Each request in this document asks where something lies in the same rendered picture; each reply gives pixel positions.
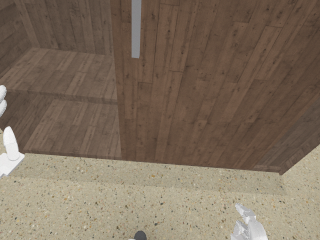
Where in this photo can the wardrobe door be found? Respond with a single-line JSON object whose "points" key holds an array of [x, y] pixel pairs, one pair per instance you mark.
{"points": [[217, 82], [304, 129]]}

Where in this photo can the right robot hand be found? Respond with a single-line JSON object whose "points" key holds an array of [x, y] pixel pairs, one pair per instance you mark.
{"points": [[254, 230]]}

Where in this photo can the handle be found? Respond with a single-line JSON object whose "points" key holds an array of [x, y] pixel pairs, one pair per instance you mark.
{"points": [[135, 27]]}

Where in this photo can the left robot hand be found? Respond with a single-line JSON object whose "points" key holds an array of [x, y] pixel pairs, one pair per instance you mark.
{"points": [[10, 160]]}

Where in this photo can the left robot foot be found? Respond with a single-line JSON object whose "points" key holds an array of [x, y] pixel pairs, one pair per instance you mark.
{"points": [[140, 235]]}

